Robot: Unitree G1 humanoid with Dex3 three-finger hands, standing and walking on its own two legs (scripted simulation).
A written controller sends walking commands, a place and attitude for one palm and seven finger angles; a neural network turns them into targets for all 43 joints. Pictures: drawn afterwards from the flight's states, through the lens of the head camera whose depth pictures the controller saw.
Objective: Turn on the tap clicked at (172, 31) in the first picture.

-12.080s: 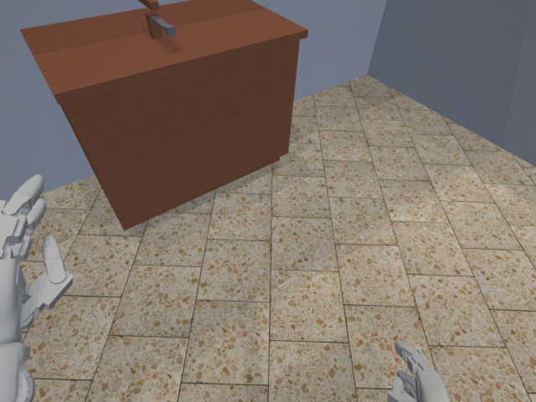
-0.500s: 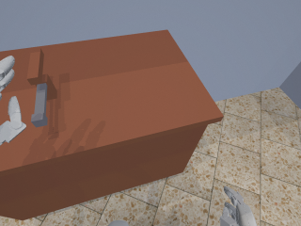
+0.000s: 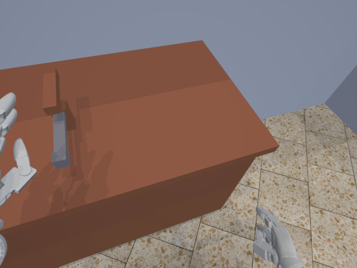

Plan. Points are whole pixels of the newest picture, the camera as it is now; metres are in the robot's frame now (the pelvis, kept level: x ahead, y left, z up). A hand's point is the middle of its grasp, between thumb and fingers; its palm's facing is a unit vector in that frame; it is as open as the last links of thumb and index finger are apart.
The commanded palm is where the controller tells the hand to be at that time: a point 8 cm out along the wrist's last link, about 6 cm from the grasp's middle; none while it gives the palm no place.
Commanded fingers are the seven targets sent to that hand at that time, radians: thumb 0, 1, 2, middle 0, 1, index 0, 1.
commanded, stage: come to a stop and stand still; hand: left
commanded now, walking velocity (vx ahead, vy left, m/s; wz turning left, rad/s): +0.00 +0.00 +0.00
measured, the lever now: (61, 159) +0.31 +0.28 +0.05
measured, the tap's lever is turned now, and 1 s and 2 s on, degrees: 0 0 0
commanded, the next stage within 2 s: look again from close up in 0.54 s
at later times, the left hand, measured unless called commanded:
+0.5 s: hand (14, 184) +0.21 +0.27 +0.15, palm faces +0.36 -0.83 -0.42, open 7.4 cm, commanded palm +0.15 +0.30 +0.18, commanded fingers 0.00 0.90 0.90 -0.20 -0.30 -0.20 -0.30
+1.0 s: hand (22, 191) +0.20 +0.26 +0.16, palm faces +0.36 -0.84 -0.40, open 7.4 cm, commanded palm +0.14 +0.29 +0.18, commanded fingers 0.00 0.90 0.90 -0.20 -0.30 -0.20 -0.30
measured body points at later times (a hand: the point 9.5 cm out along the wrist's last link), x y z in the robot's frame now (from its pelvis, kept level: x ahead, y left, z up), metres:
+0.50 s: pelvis -0.01 +0.02 +0.00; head +0.03 +0.04 +0.45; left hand +0.18 +0.32 +0.18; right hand +0.16 -0.19 -0.08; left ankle +0.01 +0.08 -0.74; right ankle -0.02 -0.13 -0.74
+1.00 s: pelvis -0.01 +0.01 +0.00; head +0.01 +0.02 +0.45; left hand +0.17 +0.30 +0.18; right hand +0.17 -0.21 -0.07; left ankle +0.01 +0.08 -0.74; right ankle -0.02 -0.13 -0.74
